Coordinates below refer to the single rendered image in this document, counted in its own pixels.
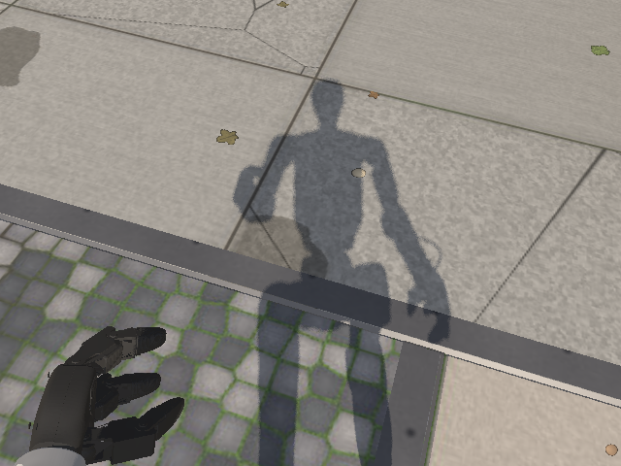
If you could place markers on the robot left hand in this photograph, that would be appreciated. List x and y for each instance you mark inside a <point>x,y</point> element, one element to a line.
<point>74,398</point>

